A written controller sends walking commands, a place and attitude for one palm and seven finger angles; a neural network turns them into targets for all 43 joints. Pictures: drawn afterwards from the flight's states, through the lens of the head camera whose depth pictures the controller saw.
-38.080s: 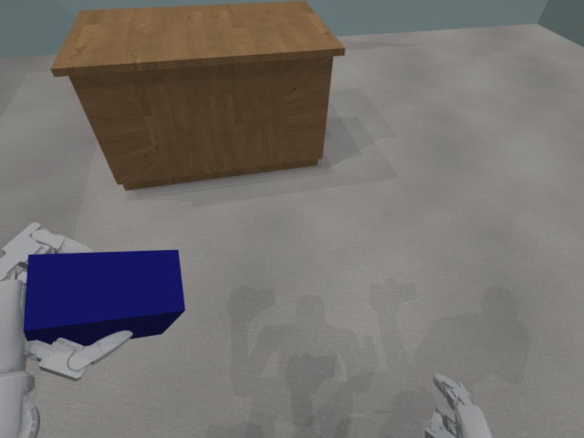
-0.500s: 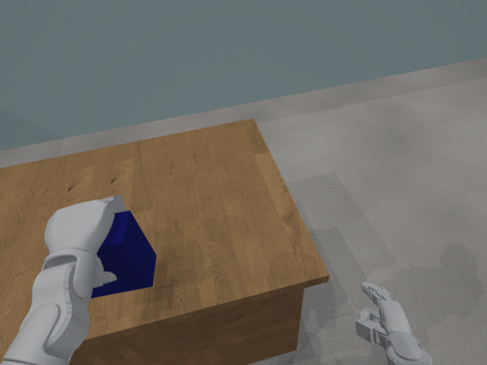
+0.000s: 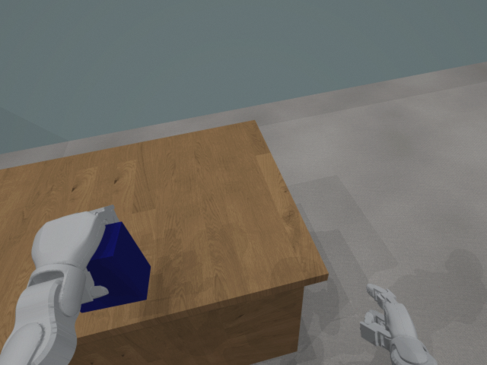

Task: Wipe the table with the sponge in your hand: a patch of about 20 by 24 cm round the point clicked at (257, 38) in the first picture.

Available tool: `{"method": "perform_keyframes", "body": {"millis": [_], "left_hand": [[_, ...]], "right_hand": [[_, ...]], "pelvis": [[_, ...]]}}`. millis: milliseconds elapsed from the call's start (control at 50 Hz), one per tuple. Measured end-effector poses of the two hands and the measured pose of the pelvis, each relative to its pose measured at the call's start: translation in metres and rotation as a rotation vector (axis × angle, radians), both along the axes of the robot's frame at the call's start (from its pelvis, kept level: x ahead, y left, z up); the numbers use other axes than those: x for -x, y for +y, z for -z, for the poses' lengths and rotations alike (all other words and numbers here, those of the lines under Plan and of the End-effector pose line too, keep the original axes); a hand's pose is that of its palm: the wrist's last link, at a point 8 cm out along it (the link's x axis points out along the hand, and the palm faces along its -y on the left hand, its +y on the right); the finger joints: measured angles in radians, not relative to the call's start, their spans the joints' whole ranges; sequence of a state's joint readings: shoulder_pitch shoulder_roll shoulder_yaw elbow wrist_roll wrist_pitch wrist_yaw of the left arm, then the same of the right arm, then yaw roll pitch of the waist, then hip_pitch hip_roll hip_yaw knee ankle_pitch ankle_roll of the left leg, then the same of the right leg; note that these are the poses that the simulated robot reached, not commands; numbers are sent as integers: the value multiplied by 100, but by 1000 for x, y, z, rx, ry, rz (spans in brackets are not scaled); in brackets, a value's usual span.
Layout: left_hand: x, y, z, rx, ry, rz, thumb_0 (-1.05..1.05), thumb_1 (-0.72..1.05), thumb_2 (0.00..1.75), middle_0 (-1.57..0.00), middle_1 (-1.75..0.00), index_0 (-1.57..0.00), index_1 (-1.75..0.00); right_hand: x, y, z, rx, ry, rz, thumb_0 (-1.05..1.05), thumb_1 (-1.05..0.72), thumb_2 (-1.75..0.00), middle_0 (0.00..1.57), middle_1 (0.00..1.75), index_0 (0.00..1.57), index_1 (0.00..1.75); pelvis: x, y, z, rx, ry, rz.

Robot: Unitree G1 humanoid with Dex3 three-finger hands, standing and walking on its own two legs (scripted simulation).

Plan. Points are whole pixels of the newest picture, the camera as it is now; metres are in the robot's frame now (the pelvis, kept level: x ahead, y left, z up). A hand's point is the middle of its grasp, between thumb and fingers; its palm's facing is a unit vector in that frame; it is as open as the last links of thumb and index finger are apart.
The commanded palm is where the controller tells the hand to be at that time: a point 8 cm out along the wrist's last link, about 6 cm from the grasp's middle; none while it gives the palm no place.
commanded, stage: bring the sponge back beside the body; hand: left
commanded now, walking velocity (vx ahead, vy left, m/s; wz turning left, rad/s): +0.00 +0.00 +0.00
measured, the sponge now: (107, 276) +0.22 +0.28 +0.05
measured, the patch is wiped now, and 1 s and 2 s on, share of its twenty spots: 0.95 0.95 0.95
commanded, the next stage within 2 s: step back with the hand held close in 0.86 s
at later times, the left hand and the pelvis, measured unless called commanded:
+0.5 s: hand (74, 278) +0.18 +0.28 +0.11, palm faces +0.06 -0.09 -0.99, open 10.5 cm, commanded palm +0.15 +0.28 +0.18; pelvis -0.01 +0.00 +0.00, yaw +0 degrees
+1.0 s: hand (69, 282) +0.17 +0.29 +0.11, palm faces +0.07 -0.09 -0.99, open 10.5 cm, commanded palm +0.15 +0.28 +0.17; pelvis -0.02 +0.01 +0.00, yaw +0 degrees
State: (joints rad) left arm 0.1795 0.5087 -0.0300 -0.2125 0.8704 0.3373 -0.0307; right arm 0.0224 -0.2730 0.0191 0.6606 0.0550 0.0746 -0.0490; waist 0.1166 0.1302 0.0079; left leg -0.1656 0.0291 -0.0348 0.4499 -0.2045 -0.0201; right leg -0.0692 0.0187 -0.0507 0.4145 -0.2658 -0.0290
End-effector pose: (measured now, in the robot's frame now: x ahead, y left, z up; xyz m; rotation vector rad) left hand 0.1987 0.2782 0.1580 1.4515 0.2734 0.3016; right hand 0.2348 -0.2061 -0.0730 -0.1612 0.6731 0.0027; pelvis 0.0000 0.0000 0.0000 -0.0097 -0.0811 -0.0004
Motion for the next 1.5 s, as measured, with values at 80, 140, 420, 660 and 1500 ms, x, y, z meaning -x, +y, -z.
{"method": "perform_keyframes", "body": {"millis": [80,140,420,660,1500], "left_hand": [[6,-3,-2,-2,-5,16,-1,-53,103,-65,-130,-71,-131],[11,-2,-4,-4,-10,15,-1,-53,103,-65,-130,-71,-131],[36,0,-3,7,-12,16,-1,-54,103,-65,-130,-71,-131],[49,7,-6,2,-27,-16,-1,-54,103,-65,-130,-71,-131],[61,27,-9,868,-515,290,-1,-54,103,-66,-130,-71,-130]], "right_hand": [[-1,3,-2,-7,-13,-4,2,-91,-90,20,30,20,30],[-1,5,-4,-12,-21,-8,2,-91,-90,20,30,20,30],[2,9,-9,-2,-48,-15,1,-91,-90,20,30,20,30],[8,16,-8,-8,-46,-25,2,-91,-90,20,30,20,30],[155,-15,21,144,113,208,2,-91,-90,20,30,20,30]], "pelvis": [[1,0,0,0,-2,4],[2,0,0,0,-3,7],[9,3,1,4,-16,7],[15,6,1,5,-26,6],[40,30,17,26,113,25]]}}
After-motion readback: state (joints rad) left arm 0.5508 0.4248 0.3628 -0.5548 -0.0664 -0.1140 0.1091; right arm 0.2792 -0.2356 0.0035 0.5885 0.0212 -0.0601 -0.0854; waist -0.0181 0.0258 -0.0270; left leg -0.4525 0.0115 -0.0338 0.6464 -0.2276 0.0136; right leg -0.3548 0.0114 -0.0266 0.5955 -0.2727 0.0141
